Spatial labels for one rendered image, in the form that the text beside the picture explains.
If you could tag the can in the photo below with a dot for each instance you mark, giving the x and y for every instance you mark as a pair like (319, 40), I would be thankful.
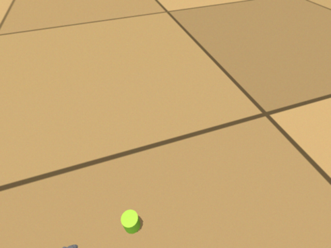
(130, 221)

